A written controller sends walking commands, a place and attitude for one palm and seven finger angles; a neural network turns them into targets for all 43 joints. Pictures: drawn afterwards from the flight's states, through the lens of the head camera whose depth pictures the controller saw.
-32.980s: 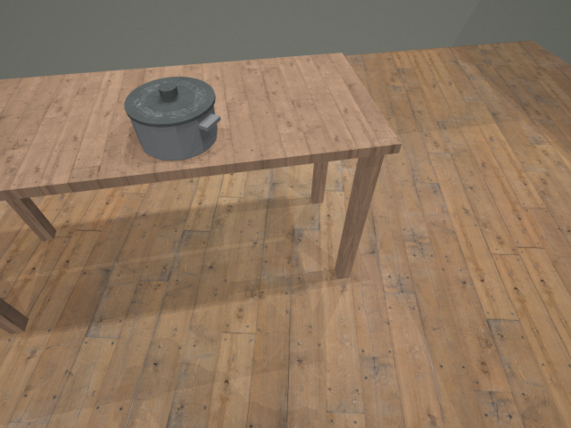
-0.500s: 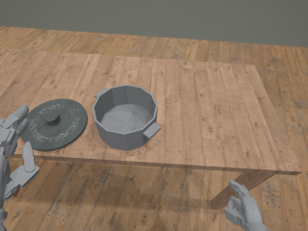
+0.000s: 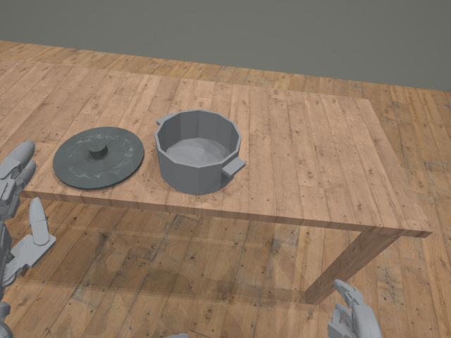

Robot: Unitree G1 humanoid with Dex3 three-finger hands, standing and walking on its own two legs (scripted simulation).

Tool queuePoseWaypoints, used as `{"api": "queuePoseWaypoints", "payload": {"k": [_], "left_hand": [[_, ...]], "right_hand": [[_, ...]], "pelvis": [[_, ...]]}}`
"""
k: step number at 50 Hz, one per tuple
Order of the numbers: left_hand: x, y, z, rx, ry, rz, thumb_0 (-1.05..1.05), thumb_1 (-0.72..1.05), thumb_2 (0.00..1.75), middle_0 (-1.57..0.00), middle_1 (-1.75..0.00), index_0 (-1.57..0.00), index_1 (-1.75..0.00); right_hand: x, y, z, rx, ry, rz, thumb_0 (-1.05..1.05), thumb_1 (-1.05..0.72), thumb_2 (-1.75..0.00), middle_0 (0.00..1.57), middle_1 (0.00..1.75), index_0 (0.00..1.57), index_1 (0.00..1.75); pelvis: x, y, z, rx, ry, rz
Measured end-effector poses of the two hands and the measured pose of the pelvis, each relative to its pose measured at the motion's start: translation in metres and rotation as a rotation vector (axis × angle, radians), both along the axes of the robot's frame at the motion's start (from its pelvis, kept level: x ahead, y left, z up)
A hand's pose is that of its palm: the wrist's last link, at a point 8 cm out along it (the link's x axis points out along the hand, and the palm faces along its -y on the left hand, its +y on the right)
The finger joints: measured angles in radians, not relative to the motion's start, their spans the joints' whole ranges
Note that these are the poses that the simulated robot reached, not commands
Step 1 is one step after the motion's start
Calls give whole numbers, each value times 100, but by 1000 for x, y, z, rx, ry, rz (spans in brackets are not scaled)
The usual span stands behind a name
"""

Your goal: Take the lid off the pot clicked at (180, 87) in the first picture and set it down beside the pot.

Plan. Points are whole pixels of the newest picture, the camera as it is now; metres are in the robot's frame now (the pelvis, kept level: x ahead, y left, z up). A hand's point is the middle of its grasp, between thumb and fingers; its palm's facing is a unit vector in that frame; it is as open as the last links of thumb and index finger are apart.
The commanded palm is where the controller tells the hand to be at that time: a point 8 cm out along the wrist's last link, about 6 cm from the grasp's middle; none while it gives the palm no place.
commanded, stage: step back with the hand held close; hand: left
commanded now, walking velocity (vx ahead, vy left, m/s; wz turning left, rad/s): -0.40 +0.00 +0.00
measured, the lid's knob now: (97, 148) +0.52 +0.33 -0.01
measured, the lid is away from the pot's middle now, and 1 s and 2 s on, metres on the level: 0.24 0.24 0.24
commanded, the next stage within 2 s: stop stepping back and stand still in 0.56 s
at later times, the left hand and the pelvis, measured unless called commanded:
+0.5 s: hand (30, 328) +0.11 +0.20 +0.18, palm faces +0.21 -0.86 -0.47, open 7.4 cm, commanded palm +0.05 +0.26 +0.19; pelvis -0.09 -0.02 +0.00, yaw -1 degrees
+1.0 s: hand out of the picture +0.01 +0.24 +0.21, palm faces +0.26 -0.82 -0.51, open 7.4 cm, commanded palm -0.04 +0.31 +0.19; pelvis -0.17 +0.02 +0.00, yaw +1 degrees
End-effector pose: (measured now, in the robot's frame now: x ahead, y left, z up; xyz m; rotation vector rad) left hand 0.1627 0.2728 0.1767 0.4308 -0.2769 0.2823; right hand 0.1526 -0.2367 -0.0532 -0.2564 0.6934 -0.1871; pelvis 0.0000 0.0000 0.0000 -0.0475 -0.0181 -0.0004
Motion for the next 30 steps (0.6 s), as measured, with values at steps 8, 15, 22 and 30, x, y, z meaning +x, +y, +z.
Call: {"api": "queuePoseWaypoints", "payload": {"k": [8, 15, 22, 30], "left_hand": [[-20, 14, 23, 125, -44, 5, 2, 89, 90, -21, -30, -21, -30], [-25, -3, 16, 56, -47, -67, 2, 89, 90, -20, -30, -21, -30], [-61, -23, 13, 89, 23, -139, 2, 89, 90, -21, -30, -21, -30], [-116, -17, 24, 49, -89, -59, 2, 88, 90, -21, -30, -22, -30]], "right_hand": [[-22, 4, 6, 3, -21, -25, 2, -90, -90, 20, 30, 21, 30], [-33, 11, 1, 27, -9, 19, 2, -90, -90, 20, 30, 21, 30], [-61, -1, 9, 40, -62, 2, 2, -90, -90, 20, 30, 21, 30], [-105, -24, 8, 3, -4, -50, 2, -90, -90, 20, 30, 21, 30]], "pelvis": [[-15, 4, 3, -20, 38, -12], [-43, 0, 6, -44, 47, -37], [-74, -12, 3, -29, 23, -43], [-94, -14, 6, 26, 14, -22]]}}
